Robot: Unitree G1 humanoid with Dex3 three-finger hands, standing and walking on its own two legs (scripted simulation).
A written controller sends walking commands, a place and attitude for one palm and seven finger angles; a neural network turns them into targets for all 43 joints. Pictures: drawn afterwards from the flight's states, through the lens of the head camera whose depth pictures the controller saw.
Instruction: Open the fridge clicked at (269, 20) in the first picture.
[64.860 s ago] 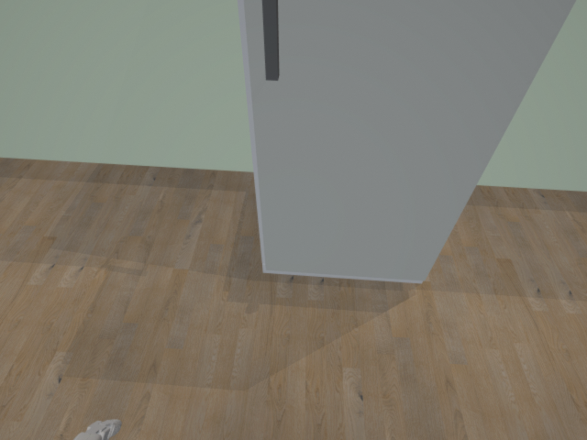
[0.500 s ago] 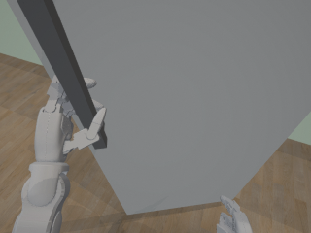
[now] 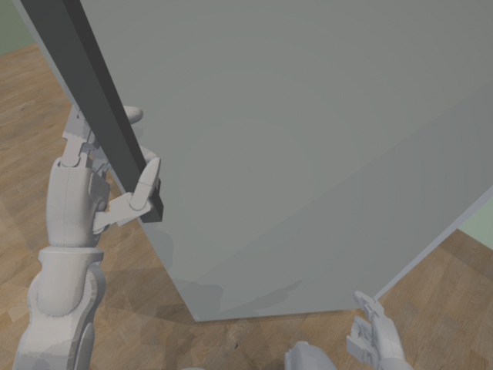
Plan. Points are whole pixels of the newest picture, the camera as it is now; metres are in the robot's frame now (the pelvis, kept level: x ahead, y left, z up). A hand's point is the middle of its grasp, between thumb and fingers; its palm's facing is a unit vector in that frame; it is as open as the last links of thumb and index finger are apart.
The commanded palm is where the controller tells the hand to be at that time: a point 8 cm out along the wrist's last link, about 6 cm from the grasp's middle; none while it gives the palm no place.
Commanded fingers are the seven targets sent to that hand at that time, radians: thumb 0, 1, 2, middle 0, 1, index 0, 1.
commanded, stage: walk backward, drawing the door open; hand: left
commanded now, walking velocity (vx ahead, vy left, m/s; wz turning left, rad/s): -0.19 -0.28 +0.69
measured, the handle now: (121, 122) +0.32 +0.15 +0.27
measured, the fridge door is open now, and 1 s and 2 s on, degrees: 49 81 76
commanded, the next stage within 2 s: stop walking and hold the door back in 0.56 s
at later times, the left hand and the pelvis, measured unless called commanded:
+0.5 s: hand out of the picture +0.09 +0.05 +0.21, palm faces +0.49 -0.85 -0.19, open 7.8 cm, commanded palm +0.04 +0.08 +0.21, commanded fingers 0.00 0.90 0.90 -0.45 -1.40 -0.45 -1.40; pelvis -0.09 -0.19 +0.00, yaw +20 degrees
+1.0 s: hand out of the picture +0.02 -0.02 +0.22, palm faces +0.72 -0.68 -0.18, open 7.2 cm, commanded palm -0.02 +0.04 +0.20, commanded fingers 0.00 0.90 0.90 -0.45 -1.40 -0.45 -1.40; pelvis -0.15 -0.34 +0.00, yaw +36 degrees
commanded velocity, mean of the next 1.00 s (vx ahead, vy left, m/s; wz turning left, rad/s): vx -0.05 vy -0.10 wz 0.48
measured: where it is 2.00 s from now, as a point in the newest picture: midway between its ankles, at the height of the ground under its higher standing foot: outside the picture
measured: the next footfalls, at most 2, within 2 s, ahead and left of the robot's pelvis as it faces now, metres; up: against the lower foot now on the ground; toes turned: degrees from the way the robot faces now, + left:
right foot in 0.08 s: +0.08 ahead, -0.20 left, +0.00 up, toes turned +1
left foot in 0.32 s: -0.03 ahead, -0.01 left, +0.00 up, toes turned +22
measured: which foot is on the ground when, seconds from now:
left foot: down 0.00-0.08, up 0.10-0.30, down 0.32-0.60, up 0.62-0.96, down 0.98-1.00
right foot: up 0.00-0.06, down 0.08-0.32, up 0.34-0.58, down 0.60-1.00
